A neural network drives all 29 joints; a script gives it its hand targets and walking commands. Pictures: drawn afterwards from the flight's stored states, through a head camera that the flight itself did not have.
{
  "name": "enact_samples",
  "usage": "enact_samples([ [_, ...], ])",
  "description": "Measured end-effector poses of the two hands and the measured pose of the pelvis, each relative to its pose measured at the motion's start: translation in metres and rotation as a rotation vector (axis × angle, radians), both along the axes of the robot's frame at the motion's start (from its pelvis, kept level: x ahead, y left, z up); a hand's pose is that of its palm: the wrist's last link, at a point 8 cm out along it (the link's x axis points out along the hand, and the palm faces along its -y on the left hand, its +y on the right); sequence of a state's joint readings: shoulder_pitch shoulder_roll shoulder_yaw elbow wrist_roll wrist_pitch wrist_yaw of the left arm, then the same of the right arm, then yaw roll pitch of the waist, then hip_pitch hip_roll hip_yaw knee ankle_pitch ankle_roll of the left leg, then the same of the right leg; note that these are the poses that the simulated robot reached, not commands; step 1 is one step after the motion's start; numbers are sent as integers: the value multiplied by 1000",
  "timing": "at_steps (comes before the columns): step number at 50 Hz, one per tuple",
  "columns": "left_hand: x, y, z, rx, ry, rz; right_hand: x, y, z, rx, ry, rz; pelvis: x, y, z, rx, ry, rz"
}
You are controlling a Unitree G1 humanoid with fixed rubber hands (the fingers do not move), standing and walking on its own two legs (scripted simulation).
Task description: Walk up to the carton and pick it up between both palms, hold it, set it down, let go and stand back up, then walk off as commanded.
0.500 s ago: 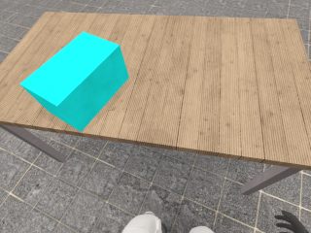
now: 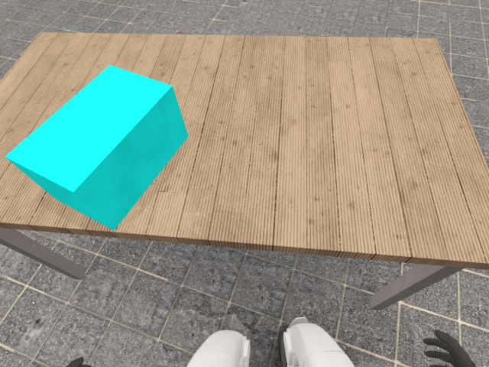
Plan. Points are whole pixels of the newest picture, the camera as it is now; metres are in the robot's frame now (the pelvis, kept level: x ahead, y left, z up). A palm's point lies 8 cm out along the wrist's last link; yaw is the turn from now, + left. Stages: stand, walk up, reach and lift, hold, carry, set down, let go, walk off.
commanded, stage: walk up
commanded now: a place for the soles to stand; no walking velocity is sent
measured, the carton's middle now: (112, 144) +0.51 +0.33 -0.01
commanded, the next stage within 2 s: none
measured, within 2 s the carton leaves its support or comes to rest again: neither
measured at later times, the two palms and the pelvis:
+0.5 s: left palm out of the picture +0.01 +0.30 -0.13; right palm out of the picture -0.08 -0.33 -0.06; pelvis -0.14 +0.01 -0.01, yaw -7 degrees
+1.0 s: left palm out of the picture -0.06 +0.29 -0.08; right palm out of the picture -0.09 -0.35 -0.07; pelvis -0.16 -0.02 +0.01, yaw -7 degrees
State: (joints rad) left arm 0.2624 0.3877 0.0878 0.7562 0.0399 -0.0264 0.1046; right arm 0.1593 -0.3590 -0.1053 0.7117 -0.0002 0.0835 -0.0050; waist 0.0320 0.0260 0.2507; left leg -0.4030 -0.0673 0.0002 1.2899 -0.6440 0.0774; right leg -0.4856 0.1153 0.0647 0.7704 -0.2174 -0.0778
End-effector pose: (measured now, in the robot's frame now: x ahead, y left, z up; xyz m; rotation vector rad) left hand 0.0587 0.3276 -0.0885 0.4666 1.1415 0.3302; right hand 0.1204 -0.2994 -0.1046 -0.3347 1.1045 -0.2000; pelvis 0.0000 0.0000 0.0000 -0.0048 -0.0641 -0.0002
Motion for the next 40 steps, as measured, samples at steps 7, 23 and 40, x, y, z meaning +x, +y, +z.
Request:
enact_samples([
  [7, 15, 16, -11, -20, -57, -75, -54, 0, -6, -69, 34, -12, -45, 23, -10, -3, 41, -26],
  [23, -43, -15, -42, -205, -55, -175, -188, -17, 47, -216, -68, -123, -133, 21, -7, -17, -6, -119],
  [40, -132, -52, 15, -82, 3, -142, -207, -73, 28, -66, -133, -110, -162, -40, 10, 30, 16, -122],
])
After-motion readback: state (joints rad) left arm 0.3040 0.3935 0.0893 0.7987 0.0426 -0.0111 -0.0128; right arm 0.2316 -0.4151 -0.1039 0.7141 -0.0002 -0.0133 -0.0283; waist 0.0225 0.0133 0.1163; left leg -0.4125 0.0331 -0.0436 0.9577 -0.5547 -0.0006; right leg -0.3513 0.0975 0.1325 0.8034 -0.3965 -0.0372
